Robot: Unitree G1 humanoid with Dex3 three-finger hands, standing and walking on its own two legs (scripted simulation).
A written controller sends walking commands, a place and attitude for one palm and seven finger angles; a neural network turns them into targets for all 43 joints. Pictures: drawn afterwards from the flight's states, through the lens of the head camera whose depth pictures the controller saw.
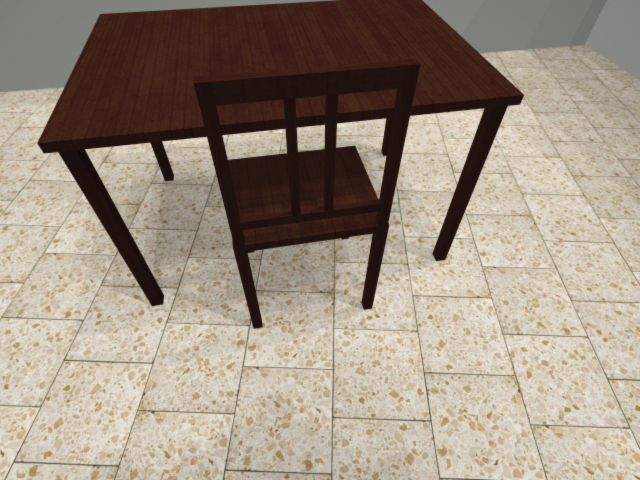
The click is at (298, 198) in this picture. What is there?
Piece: chair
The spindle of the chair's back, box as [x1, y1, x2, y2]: [283, 98, 300, 215]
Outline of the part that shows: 294,98 283,99 292,215 300,214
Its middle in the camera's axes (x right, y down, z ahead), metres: -0.07 -0.17 +0.88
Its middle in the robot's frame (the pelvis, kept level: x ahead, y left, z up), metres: +0.76 +0.10 -0.07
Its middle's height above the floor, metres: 0.70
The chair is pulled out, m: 0.00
